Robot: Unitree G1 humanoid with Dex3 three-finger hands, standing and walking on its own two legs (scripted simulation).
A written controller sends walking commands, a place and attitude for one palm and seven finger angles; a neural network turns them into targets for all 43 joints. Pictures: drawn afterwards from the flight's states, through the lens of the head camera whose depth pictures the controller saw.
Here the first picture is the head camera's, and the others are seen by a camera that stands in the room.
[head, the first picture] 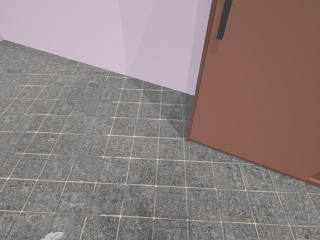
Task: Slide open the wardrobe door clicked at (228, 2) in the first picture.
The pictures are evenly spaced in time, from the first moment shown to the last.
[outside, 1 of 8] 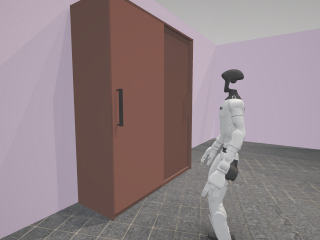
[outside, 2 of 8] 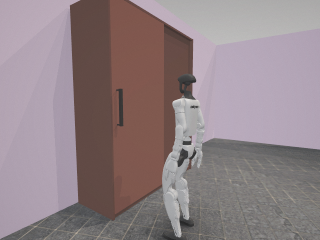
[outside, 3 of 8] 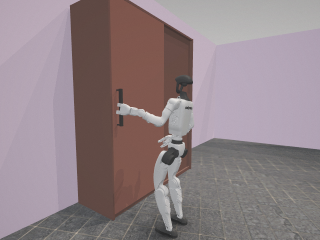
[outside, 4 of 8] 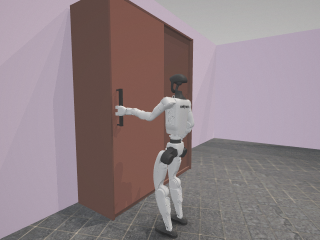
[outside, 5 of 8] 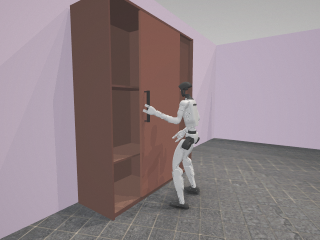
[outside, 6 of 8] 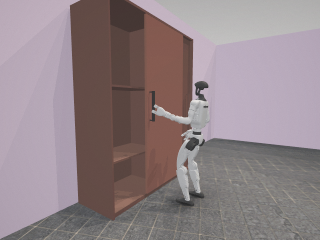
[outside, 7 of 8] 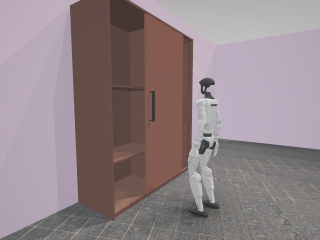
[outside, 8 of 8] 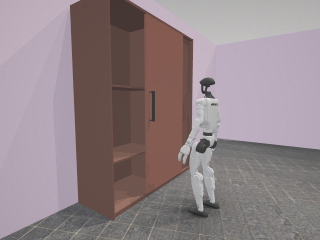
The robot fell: no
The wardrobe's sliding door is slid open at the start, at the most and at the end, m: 0.00 0.48 0.48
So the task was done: yes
